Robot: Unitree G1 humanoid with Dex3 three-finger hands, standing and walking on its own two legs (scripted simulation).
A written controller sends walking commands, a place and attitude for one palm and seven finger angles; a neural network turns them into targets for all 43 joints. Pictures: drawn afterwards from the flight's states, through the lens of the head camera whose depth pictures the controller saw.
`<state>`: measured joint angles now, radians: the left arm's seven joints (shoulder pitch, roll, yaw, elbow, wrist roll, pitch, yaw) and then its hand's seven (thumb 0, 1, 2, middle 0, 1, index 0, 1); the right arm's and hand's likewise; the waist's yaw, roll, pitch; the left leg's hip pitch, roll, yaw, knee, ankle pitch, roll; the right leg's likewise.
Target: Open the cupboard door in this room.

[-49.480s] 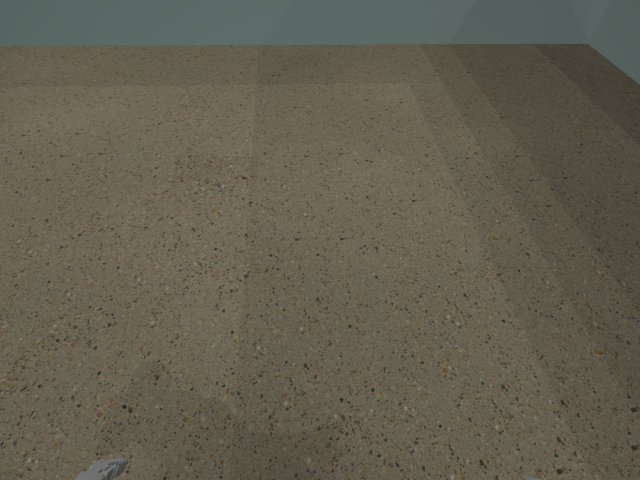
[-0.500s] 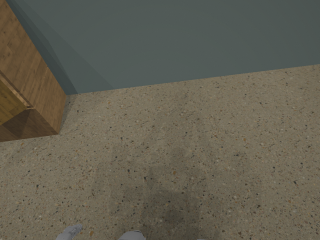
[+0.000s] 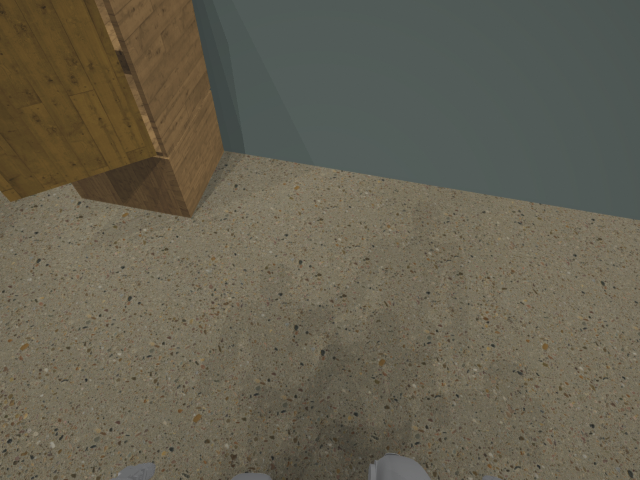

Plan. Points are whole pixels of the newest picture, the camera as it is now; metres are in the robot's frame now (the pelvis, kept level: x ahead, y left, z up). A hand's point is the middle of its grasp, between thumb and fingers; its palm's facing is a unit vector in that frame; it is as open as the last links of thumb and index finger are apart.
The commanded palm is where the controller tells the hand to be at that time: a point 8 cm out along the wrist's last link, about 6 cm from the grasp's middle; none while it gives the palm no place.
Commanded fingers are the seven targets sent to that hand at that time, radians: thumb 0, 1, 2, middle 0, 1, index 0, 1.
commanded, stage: turn to face it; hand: left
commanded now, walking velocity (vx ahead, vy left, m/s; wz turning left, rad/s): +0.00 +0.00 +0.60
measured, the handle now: out of the picture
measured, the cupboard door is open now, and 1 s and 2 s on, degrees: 41 41 41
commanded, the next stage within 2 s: take the last steps up to it in 0.86 s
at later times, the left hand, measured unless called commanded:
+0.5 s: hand out of the picture -0.01 +0.18 -0.19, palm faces +0.35 -0.91 -0.22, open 7.4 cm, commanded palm none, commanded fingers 0.00 0.90 0.90 -0.20 -0.30 -0.20 -0.30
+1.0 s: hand out of the picture -0.02 +0.13 -0.16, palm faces +0.50 -0.83 -0.23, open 7.4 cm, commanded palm none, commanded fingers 0.00 0.90 0.90 -0.20 -0.30 -0.20 -0.30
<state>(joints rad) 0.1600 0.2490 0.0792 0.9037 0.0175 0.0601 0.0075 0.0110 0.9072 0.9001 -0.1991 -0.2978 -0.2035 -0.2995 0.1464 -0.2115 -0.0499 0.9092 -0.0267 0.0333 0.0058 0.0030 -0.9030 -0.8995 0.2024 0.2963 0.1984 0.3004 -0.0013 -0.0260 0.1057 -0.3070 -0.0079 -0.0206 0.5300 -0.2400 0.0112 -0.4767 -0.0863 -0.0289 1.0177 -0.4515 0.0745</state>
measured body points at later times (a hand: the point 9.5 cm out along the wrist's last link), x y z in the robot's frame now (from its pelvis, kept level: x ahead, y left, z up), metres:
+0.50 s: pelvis +0.00 -0.02 -0.01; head +0.05 +0.01 +0.43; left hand -0.03 +0.23 -0.17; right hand +0.19 -0.24 -0.14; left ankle -0.02 +0.09 -0.74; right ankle +0.01 -0.15 -0.72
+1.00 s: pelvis +0.02 -0.05 +0.01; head +0.07 -0.04 +0.45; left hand -0.05 +0.18 -0.14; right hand +0.21 -0.24 -0.15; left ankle -0.06 +0.05 -0.68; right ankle +0.07 -0.15 -0.73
